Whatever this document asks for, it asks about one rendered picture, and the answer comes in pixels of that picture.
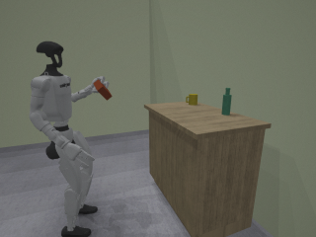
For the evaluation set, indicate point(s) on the robot left forearm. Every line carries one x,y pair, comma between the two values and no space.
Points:
82,94

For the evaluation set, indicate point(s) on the sponge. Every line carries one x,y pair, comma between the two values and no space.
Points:
102,89

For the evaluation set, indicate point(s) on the robot right hand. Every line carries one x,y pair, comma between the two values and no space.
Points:
72,150

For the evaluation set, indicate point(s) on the robot right upper arm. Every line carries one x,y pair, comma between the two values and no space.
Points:
39,85

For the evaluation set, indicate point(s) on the robot left hand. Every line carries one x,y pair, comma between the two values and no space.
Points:
102,79

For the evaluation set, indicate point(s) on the table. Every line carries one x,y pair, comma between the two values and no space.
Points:
206,165

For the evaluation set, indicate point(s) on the robot head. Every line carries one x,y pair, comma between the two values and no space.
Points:
51,48

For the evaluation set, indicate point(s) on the robot right forearm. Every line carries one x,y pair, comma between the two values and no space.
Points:
50,131

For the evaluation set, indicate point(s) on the right robot shin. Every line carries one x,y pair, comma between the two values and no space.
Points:
72,204

